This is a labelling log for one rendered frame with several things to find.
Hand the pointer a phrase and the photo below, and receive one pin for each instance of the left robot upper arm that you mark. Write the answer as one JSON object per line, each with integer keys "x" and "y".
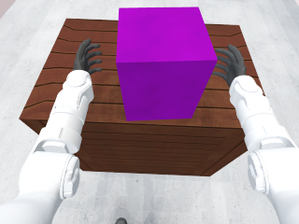
{"x": 47, "y": 179}

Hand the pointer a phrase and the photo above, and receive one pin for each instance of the robot right hand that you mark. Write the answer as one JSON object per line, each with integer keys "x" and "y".
{"x": 236, "y": 66}

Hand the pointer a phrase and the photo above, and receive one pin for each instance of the robot left forearm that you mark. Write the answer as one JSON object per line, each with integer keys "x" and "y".
{"x": 67, "y": 117}

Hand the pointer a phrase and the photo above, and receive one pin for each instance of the pedestal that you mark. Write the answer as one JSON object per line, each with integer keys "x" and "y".
{"x": 110, "y": 143}

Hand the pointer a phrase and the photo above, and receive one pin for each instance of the robot left hand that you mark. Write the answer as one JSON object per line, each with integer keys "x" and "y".
{"x": 82, "y": 57}

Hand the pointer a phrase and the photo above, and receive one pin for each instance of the right robot upper arm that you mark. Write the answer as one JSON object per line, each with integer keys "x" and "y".
{"x": 275, "y": 173}

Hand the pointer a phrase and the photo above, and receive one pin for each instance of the robot right forearm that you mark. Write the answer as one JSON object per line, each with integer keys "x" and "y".
{"x": 256, "y": 117}

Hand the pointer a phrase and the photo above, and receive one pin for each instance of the carton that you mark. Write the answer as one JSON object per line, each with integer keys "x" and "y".
{"x": 164, "y": 60}

